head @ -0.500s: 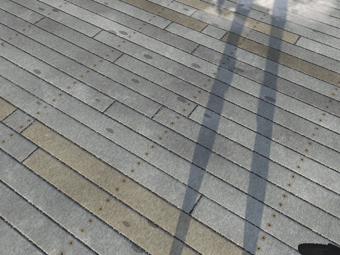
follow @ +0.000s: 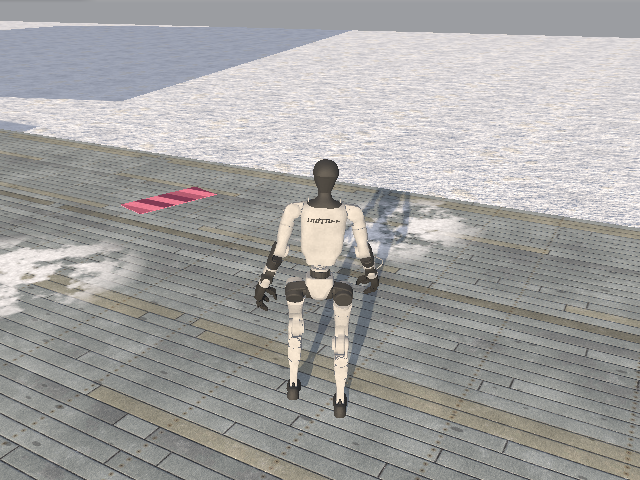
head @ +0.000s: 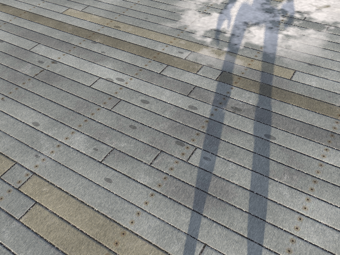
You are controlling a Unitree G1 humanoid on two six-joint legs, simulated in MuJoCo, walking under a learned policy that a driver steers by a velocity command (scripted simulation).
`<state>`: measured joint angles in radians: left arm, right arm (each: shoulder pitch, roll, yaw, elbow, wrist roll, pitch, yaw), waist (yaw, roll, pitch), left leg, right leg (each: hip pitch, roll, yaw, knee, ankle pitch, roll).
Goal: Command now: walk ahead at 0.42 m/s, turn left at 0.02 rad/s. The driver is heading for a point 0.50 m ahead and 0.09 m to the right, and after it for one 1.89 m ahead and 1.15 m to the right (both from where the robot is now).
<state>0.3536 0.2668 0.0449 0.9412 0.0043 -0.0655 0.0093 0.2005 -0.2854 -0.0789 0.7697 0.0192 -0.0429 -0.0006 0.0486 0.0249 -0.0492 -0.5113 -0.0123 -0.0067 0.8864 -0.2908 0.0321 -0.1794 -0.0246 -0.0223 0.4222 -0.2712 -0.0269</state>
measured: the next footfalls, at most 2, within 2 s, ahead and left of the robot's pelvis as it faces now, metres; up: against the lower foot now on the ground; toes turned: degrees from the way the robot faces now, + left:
left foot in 0.32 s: +0.30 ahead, +0.17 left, +0.00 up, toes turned +3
right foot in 0.86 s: +0.58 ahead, -0.10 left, +0.00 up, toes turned -17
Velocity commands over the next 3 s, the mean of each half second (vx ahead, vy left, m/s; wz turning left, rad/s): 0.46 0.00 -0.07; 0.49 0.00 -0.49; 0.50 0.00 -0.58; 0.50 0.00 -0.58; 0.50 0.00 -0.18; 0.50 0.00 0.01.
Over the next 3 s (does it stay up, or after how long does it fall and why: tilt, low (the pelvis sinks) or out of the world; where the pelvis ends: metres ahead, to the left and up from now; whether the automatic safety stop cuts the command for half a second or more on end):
stays up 1.30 -0.74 -0.02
